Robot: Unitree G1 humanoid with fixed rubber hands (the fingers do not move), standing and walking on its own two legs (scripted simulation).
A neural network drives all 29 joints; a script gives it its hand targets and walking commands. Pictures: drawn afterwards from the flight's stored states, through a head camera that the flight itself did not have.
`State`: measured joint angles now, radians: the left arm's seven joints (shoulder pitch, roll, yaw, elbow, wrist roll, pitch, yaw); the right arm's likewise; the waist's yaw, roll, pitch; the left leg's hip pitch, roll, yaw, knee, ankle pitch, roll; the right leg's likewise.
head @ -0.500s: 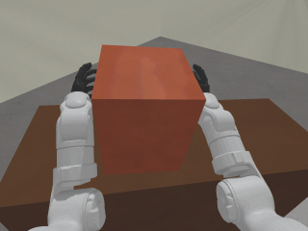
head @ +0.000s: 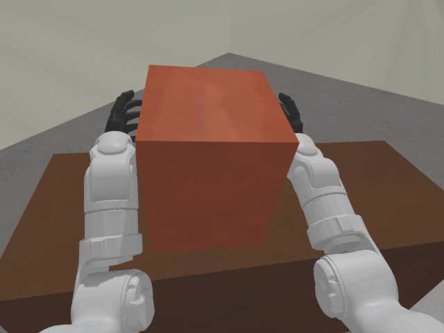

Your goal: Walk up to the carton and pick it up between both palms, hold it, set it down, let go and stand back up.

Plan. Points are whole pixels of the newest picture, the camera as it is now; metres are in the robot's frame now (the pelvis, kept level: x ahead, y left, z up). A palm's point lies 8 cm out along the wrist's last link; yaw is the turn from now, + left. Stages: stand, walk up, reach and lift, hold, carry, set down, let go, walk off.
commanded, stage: hold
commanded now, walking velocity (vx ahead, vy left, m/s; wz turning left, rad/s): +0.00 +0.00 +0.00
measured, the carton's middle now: (207, 160) +0.36 +0.01 +0.19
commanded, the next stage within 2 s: none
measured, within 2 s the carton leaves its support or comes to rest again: neither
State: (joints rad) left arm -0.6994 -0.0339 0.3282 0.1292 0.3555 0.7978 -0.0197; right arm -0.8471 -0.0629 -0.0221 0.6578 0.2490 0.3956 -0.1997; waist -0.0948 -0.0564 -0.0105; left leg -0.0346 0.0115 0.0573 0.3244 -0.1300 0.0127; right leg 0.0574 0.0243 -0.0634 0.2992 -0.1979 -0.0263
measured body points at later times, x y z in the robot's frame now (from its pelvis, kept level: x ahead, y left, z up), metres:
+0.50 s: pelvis +0.00 -0.01 +0.00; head -0.07 +0.02 +0.44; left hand +0.37 +0.16 +0.24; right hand +0.38 -0.14 +0.24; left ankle +0.04 +0.11 -0.75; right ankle -0.01 -0.09 -0.75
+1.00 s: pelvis +0.00 +0.00 +0.00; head -0.07 +0.03 +0.44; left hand +0.37 +0.17 +0.23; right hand +0.38 -0.13 +0.24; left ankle +0.04 +0.11 -0.75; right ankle -0.01 -0.09 -0.75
